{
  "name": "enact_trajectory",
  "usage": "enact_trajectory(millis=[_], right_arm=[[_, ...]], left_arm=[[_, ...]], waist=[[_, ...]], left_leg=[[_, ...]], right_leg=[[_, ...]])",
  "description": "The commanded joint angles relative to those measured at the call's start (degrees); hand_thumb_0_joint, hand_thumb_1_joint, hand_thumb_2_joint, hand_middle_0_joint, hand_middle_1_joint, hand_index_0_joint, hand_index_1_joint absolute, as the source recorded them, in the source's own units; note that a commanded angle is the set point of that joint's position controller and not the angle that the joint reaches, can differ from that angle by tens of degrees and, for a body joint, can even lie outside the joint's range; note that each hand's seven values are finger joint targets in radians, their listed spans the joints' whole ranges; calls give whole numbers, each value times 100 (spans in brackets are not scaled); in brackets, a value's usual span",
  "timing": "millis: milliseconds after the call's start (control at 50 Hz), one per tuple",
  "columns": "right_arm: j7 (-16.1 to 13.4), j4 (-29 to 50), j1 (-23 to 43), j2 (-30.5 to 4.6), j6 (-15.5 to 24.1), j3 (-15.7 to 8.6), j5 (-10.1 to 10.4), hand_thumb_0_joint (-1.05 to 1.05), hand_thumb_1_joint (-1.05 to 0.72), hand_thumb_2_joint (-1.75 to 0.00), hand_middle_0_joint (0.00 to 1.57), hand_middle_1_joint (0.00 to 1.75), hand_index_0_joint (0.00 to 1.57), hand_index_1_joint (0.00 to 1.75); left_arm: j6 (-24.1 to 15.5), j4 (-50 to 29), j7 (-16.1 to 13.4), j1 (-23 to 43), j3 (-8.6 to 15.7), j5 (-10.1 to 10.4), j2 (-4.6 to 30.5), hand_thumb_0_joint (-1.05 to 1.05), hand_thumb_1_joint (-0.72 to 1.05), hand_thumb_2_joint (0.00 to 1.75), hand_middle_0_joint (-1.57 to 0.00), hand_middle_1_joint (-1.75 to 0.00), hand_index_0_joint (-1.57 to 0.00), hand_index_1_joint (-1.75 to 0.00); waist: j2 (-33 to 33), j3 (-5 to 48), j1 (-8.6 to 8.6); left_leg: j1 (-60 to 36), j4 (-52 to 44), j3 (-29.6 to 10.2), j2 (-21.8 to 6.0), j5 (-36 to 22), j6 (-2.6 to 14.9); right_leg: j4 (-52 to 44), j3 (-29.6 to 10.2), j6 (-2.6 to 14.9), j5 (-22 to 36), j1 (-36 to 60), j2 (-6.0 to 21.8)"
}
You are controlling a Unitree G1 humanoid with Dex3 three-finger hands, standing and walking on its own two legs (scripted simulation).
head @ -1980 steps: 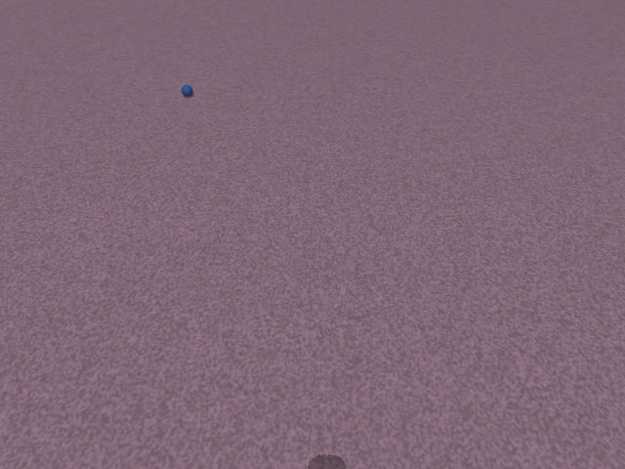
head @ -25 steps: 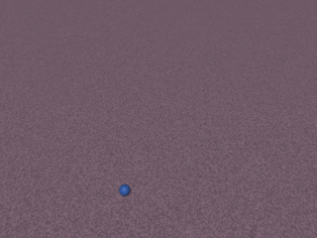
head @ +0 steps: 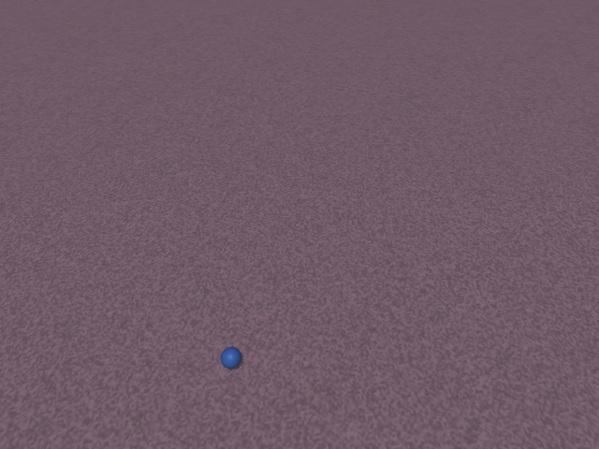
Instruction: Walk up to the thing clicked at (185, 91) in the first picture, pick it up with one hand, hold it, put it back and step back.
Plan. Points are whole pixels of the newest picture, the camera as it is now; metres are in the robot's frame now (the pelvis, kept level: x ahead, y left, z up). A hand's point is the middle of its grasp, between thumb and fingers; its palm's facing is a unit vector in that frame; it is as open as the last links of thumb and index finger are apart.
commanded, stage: stand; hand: left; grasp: from above
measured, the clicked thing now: (230, 357) +0.54 +0.24 -0.75
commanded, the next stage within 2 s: step back in 1.30 s
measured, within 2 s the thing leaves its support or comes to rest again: neither
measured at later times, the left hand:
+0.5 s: hand out of the picture +0.08 +0.24 -0.16, palm faces +0.01 -0.94 -0.33, open 7.4 cm
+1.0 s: hand out of the picture +0.09 +0.24 -0.15, palm faces +0.00 -0.94 -0.34, open 7.4 cm
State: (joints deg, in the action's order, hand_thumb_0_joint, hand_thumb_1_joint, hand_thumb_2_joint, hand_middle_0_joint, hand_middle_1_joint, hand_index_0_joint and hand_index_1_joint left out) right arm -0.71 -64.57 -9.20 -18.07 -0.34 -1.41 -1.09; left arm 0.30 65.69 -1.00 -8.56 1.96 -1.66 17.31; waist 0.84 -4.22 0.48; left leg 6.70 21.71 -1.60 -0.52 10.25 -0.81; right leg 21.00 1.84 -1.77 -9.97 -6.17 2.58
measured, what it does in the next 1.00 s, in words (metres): stands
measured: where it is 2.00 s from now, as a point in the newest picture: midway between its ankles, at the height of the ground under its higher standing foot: outside the picture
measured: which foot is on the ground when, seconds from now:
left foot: down 0.00-1.00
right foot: down 0.00-1.00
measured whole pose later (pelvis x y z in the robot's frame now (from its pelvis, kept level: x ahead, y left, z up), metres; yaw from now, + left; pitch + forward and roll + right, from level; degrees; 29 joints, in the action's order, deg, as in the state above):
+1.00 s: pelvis +0.02 -0.01 +0.00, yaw -1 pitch -3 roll +0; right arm -0.3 -65.7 -6.8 -19.3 0.3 -0.4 -0.8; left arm -0.2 65.6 -0.2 -6.4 1.3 -0.9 18.5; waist 0.8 -3.8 0.3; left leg 5.6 18.8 -1.2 -1.4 10.0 -1.6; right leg 19.5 1.6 -1.0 -10.2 -5.9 1.8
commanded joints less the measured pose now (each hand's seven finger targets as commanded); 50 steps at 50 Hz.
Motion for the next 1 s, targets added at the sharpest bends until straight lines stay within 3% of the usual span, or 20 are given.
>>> enact_trajectory(millis=[0,120,240,260,400,460,500,560,660,700,800,980], right_arm=[[-48,334,200,-1037,135,-183,-20,0,-90,-90,20,30,20,30],[-42,313,265,-1093,133,-182,-14,0,-90,-90,20,30,20,30],[-49,283,281,-1132,167,-158,-1,0,-90,-90,20,30,20,30],[-48,256,251,-1125,168,-140,1,0,-90,-90,20,30,20,30],[-41,269,396,-1178,169,-152,0,0,-90,-90,20,30,20,30],[-43,252,396,-1186,163,-155,-2,0,-90,-90,20,30,20,30],[-32,219,351,-1160,156,-139,3,0,-90,-90,20,30,20,30],[-21,246,419,-1179,163,-152,4,0,-90,-90,20,30,20,30],[-12,266,467,-1201,185,-162,4,0,-90,-90,20,30,20,30],[-9,242,458,-1226,181,-149,9,0,-90,-90,20,30,20,30],[-14,239,479,-1242,193,-138,5,0,-90,-90,20,30,20,30],[-13,238,425,-1255,181,-124,13,0,-90,-90,20,30,20,30]], left_arm=[[-140,-356,-50,283,193,36,1206,0,90,90,-20,-30,-20,-30],[-148,-362,-46,292,168,27,1193,0,90,90,-20,-30,-20,-30],[-160,-353,-37,307,159,59,1192,0,90,90,-20,-30,-20,-30],[-154,-349,-32,331,157,67,1184,0,90,90,-20,-30,-20,-30],[-177,-365,-28,369,145,64,1199,0,90,90,-20,-30,-20,-30],[-174,-365,-29,440,152,76,1229,0,90,90,-20,-30,-20,-30],[-161,-347,-15,429,141,71,1232,0,90,90,-20,-30,-20,-30],[-157,-342,3,417,146,70,1260,0,90,90,-20,-30,-20,-30],[-184,-400,8,459,153,64,1291,0,90,90,-20,-30,-20,-30],[-183,-392,13,437,144,65,1281,0,90,90,-20,-30,-20,-30],[-191,-388,11,429,133,91,1281,0,90,90,-20,-30,-20,-30],[-191,-394,9,467,140,97,1354,0,90,90,-20,-30,-20,-30]], waist=[[-32,140,-22],[-125,207,-22],[-74,409,-30],[-50,294,-32],[-70,456,-14],[-62,432,-34],[-95,195,-41],[-112,224,-39],[-107,423,-33],[-24,344,-24],[15,535,-21],[-80,511,-53]], left_leg=[[318,-564,-448,-513,237,200],[210,-507,-416,-530,-26,195],[34,-488,-387,-589,-551,183],[152,-553,-395,-570,-354,163],[-51,-490,-368,-619,-796,171],[-14,-520,-354,-625,-706,162],[199,-639,-365,-595,-277,137],[148,-657,-381,-600,-95,152],[-21,-589,-354,-623,-411,147],[71,-628,-374,-624,-235,149],[-58,-544,-343,-663,-729,168],[-91,-555,-325,-653,-828,137]], right_leg=[[-496,-509,201,-325,-40,458],[-538,-493,197,-260,-84,447],[-458,-483,213,369,85,484],[-475,-466,199,209,61,455],[-450,-424,199,573,124,483],[-482,-449,209,491,111,484],[-551,-452,204,12,16,455],[-559,-463,225,-144,-62,448],[-543,-501,235,129,-34,470],[-534,-487,220,46,-36,457],[-439,-489,242,580,137,504],[-444,-491,239,709,138,507]])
